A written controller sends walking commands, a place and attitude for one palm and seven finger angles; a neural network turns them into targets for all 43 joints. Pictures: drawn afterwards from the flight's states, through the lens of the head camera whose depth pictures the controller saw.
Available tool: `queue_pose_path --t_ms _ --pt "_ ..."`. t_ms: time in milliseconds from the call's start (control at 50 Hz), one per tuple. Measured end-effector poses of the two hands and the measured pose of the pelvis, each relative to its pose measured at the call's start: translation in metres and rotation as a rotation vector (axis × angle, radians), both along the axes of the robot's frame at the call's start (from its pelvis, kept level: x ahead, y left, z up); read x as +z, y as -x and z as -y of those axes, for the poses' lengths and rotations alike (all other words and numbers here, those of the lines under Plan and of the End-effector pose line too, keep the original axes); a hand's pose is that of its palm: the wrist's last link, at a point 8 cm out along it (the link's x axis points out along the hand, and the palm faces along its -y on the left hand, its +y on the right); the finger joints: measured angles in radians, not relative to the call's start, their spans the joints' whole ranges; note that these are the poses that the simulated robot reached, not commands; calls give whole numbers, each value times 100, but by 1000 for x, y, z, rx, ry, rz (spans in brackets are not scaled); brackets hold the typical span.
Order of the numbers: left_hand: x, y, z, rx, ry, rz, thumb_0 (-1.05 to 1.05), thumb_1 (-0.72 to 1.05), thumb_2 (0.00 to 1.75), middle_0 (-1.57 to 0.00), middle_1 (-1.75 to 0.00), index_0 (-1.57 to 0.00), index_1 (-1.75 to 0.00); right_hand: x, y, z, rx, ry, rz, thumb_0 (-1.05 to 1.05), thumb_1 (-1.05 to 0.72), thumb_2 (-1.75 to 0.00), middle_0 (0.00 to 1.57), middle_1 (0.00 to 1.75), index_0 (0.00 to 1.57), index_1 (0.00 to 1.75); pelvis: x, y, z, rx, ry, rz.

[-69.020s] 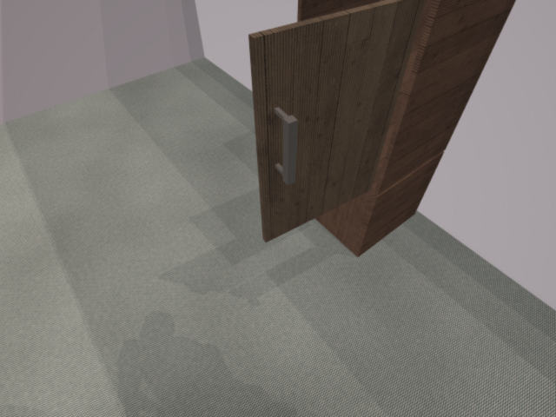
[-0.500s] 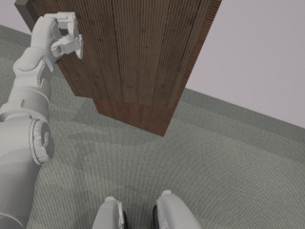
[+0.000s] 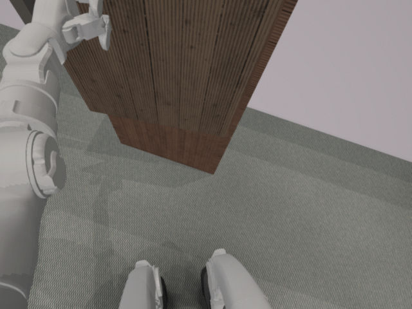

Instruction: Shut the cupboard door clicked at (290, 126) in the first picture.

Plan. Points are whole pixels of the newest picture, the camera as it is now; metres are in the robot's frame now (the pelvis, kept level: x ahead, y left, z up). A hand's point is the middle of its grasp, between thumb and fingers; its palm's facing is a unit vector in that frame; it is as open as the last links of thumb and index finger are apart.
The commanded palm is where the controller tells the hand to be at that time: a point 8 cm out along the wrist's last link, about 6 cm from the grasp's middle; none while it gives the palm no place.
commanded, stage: push the door shut along its arc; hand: left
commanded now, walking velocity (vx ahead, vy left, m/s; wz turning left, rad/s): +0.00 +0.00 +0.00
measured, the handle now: (39, 10) +0.62 +0.19 +0.11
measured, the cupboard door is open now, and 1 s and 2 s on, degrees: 9 0 0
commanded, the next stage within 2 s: pull the fist back off the door in 0.12 s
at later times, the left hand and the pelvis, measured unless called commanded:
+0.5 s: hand (129, 17) +0.61 +0.05 +0.11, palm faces +0.10 -0.99 -0.07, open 3.1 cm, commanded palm +0.57 +0.09 +0.12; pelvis +0.01 -0.01 +0.00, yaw +0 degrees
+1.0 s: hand (126, 62) +0.51 +0.06 +0.11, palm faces +0.06 -1.00 +0.00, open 3.1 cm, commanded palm +0.49 +0.10 +0.12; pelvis +0.02 -0.03 +0.03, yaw +2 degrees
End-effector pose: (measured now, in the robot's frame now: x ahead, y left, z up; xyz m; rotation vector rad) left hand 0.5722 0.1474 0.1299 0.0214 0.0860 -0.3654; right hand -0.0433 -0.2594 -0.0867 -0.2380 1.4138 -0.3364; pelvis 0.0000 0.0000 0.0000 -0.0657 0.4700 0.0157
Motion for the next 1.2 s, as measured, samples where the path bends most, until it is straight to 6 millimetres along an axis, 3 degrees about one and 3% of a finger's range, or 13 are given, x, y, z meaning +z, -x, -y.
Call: queue_pose_path --t_ms 240,340,440,520,640,780,960,1060,1200 --pt "0 -19 20 -43 -14 23 2 101 100 -130 -150 -130 -150 -5 7 5 -8 26 -40 0 -90 -90 20 30 20 30 -10 0 2 2 4 -42" --pt "-8 -24 28 239 128 -28 2 92 96 -130 -150 -130 -150 -8 8 -5 16 -41 -45 0 -91 -90 20 30 20 30 -10 -2 3 -2 3 -58" --pt "-15 -15 38 469 32 32 2 90 93 -130 -150 -129 -150 -11 7 -19 29 -141 -36 0 -91 -90 20 30 20 30 -6 -7 7 -13 -11 -57" --pt "-13 -5 50 451 -60 95 2 90 91 -130 -150 -129 -150 -12 8 -25 -2 -198 -39 0 -91 -90 20 30 20 30 1 -11 11 -20 -24 -30" --pt "-10 10 55 434 -14 2 2 90 91 -130 -150 -130 -150 -1 4 -18 -37 -202 -24 0 -91 -90 20 30 20 30 18 -17 18 -25 -39 23" --pt "7 32 41 452 -19 90 2 90 90 -130 -150 -130 -150 11 -14 9 6 -164 20 0 -91 -90 20 30 20 30 29 -22 25 -22 -51 68" --pt "-22 77 33 433 8 40 1 90 90 -130 -150 -130 -150 17 -58 35 74 -98 95 0 -91 -90 20 30 20 30 34 -19 26 0 -54 113" --pt "-14 89 42 408 13 129 2 90 90 -130 -150 -130 -150 12 -84 34 103 -87 167 0 -91 -90 20 30 20 30 32 -17 24 6 -55 125" --pt "-4 80 49 408 -24 90 1 90 90 -130 -150 -130 -150 5 -98 17 91 -122 224 0 -91 -90 20 30 20 30 32 -14 20 0 -60 134"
